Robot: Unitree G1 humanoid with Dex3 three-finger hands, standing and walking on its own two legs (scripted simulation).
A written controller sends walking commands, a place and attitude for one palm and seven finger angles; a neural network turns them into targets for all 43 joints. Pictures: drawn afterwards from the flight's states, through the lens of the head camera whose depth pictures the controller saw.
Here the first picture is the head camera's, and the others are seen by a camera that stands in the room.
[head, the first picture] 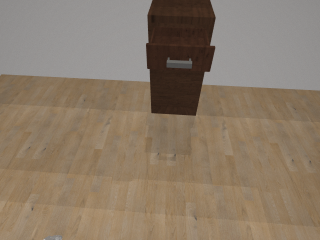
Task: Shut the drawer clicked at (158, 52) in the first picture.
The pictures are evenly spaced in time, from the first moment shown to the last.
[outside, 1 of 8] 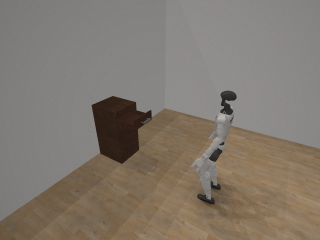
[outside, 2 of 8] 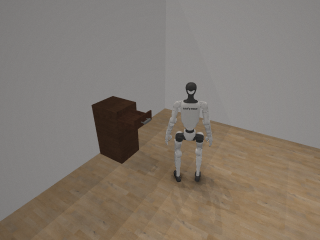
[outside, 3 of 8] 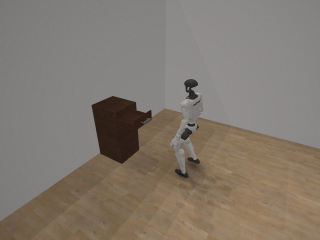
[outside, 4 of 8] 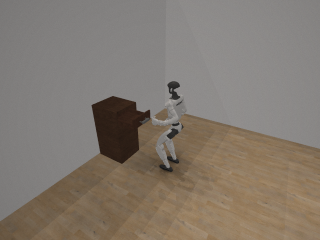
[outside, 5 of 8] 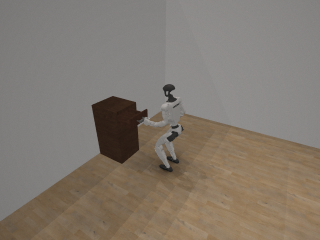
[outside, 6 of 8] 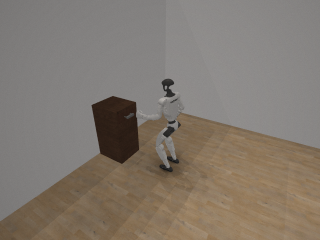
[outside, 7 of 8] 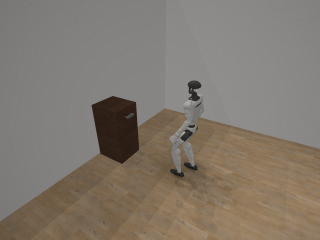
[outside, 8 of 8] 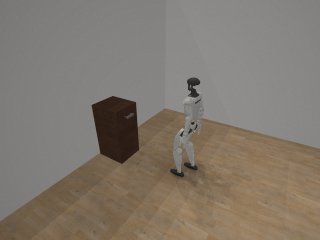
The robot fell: no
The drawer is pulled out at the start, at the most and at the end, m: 0.28 0.28 0.00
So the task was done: yes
